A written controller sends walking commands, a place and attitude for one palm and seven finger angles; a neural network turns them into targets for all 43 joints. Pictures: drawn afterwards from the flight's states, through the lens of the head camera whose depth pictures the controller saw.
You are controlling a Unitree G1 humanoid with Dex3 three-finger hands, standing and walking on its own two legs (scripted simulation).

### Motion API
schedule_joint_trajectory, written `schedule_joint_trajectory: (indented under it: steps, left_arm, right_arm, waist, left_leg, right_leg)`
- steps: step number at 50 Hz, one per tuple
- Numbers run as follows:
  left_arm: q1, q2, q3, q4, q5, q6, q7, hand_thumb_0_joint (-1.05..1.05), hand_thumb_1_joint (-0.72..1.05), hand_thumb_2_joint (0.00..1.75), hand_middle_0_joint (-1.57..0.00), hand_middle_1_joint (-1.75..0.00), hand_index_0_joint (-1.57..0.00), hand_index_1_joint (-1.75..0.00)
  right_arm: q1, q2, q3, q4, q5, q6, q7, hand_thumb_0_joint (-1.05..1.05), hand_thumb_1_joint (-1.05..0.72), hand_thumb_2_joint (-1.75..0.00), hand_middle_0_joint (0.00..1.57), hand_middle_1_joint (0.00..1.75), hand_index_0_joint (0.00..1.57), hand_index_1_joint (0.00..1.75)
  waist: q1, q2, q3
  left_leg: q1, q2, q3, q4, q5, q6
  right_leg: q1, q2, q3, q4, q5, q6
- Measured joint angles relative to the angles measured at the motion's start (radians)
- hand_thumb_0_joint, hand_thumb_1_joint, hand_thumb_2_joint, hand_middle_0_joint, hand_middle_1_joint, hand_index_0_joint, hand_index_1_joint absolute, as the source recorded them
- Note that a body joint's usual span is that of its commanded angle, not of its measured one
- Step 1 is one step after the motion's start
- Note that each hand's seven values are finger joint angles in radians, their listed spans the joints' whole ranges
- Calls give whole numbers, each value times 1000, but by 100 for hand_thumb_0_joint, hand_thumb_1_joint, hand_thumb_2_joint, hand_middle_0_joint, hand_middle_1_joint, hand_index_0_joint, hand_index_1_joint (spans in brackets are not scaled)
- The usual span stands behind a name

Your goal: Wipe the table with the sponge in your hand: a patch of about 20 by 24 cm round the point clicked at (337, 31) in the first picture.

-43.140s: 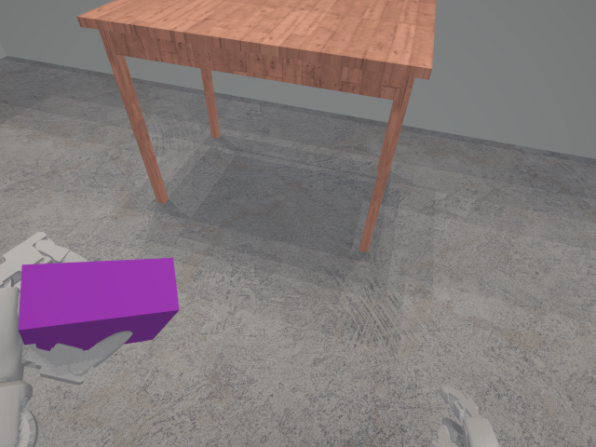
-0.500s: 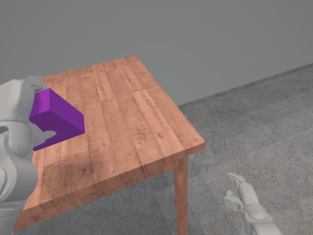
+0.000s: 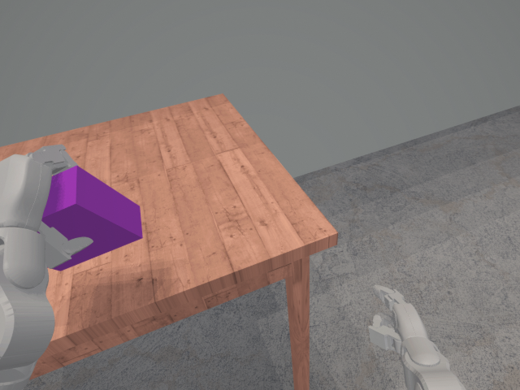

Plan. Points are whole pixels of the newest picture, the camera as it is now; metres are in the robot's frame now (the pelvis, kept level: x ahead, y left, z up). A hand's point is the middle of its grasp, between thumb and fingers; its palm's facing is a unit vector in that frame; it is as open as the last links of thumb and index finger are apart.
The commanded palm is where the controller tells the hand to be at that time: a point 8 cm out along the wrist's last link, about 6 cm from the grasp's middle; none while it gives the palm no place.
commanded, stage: bring the sponge back beside the body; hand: left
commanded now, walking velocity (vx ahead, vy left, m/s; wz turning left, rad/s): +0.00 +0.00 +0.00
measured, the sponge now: (79, 229) +0.23 +0.29 +0.20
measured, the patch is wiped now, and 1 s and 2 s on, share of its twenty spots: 0.95 0.95 0.95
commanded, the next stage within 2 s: step back with the hand held close in 0.34 s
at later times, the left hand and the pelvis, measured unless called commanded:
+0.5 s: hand (71, 212) +0.22 +0.28 +0.24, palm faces +0.46 -0.35 -0.82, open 9.3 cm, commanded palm +0.16 +0.29 +0.29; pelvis +0.00 +0.01 +0.00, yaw +0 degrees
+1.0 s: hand (80, 199) +0.21 +0.23 +0.27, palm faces +0.43 -0.82 -0.37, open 9.3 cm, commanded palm +0.13 +0.29 +0.29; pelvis -0.04 +0.02 -0.01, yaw -2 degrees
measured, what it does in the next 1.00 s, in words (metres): stands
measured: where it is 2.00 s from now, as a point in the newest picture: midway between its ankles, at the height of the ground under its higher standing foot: outside the picture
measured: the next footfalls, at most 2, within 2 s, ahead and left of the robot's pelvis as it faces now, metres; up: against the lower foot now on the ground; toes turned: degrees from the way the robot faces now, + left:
left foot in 1.12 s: +0.00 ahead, +0.14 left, +0.00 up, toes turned -3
right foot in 1.38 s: -0.13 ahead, -0.08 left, +0.00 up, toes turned +1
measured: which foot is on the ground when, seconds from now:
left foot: down 0.00-1.00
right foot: down 0.00-1.00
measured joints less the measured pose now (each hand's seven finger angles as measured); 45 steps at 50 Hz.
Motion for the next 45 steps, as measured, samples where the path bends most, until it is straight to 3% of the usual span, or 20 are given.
schedule_joint_trajectory:
  steps: [4, 10, 17, 24, 26, 27, 28, 30, 33, 36, 41, 45]
  left_arm:
    - [29, -16, -27, -40, -13, -2, -3, -2, -47, 107, -77, -140, -84, -140]
    - [-12, 16, -29, -67, -5, -4, 18, -2, -47, 107, -78, -139, -84, -140]
    - [-36, 7, 15, -19, 0, 1, 33, -2, -47, 107, -78, -139, -84, -140]
    - [4, -33, -33, -39, -13, 12, 24, -2, -47, 107, -78, -140, -84, -140]
    - [25, -76, 83, -49, -348, -135, 71, -2, -47, 107, -78, -140, -84, -140]
    - [49, -84, 127, -48, -470, -223, 91, -2, -47, 107, -78, -140, -84, -140]
    - [77, -88, 161, -55, -562, -299, 108, -2, -47, 107, -78, -140, -84, -140]
    - [135, -84, 219, -98, -678, -429, 139, -2, -47, 107, -78, -140, -84, -140]
    - [197, -82, 294, -182, -751, -576, 183, -2, -47, 107, -78, -139, -84, -140]
    - [212, -77, 367, -225, -770, -673, 217, -2, -47, 107, -78, -139, -84, -140]
    - [162, -85, 441, -157, -763, -758, 247, -2, -47, 107, -78, -140, -84, -140]
    - [144, -102, 456, -74, -763, -783, 253, -2, -47, 107, -78, -140, -84, -140]
  right_arm:
    - [5, -3, -4, 7, -7, -9, -5, 1, -90, -89, 20, 30, 20, 30]
    - [2, -6, -14, 24, -10, -12, -13, 1, -90, -89, 20, 30, 20, 30]
    - [-2, 1, -6, 11, 2, -5, -1, 1, -90, -89, 20, 30, 20, 30]
    - [-3, 1, -3, 6, -4, -14, -2, 1, -90, -89, 20, 30, 20, 30]
    - [28, 1, -15, -51, -9, -18, 11, 1, -90, -89, 20, 30, 20, 30]
    - [42, 6, -18, -74, -16, -25, 17, 1, -90, -89, 20, 30, 20, 30]
    - [57, 13, -21, -94, -19, -25, 21, 1, -90, -89, 20, 30, 20, 30]
    - [87, 29, -26, -110, -23, -24, 22, 1, -90, -89, 21, 30, 20, 30]
    - [130, 44, -38, -91, -29, -3, 10, 1, -90, -89, 21, 30, 20, 30]
    - [173, 37, -65, -55, -40, 9, -2, 1, -90, -89, 21, 30, 20, 30]
    - [237, 25, -109, 7, -61, -15, -4, 1, -90, -89, 20, 30, 20, 30]
    - [260, 30, -111, 34, -56, -33, 4, 1, -90, -89, 20, 30, 20, 30]
  waist:
    - [5, -8, 13]
    - [22, -12, 22]
    - [8, -5, 5]
    - [7, -14, 18]
    - [-10, -8, 2]
    - [-24, -13, -7]
    - [-41, -21, -14]
    - [-73, -53, -18]
    - [-111, -114, -10]
    - [-136, -151, -2]
    - [-154, -155, -12]
    - [-170, -133, -30]
  left_leg:
    - [0, -1, 0, 6, -3, 2]
    - [10, -3, 4, 10, -7, 4]
    - [12, -8, 5, -7, 0, 8]
    - [7, -10, 6, -7, 1, 11]
    - [-46, -1, -14, 36, -13, 13]
    - [-76, 4, -20, 59, -23, 14]
    - [-104, 8, -25, 79, -31, 13]
    - [-145, 13, -28, 106, -43, 8]
    - [-170, 9, -17, 110, -46, 12]
    - [-186, -3, -1, 106, -39, 21]
    - [-200, -20, 29, 88, -19, 35]
    - [-230, -13, 44, 98, -7, 32]
  right_leg:
    - [0, -1, 0, 6, -3, 1]
    - [10, -2, 4, 9, -6, 1]
    - [12, -8, 6, -6, -1, 8]
    - [6, -10, 6, -4, -1, 9]
    - [-16, 0, -13, -16, 5, 12]
    - [-36, 6, -20, -16, 7, 12]
    - [-54, 11, -25, -14, 8, 11]
    - [-89, 17, -29, -3, 5, 11]
    - [-127, 12, -19, 23, -5, 16]
    - [-164, -1, -11, 59, -14, 28]
    - [-215, -34, -17, 197, -117, 39]
    - [-178, -47, -17, 115, -57, 42]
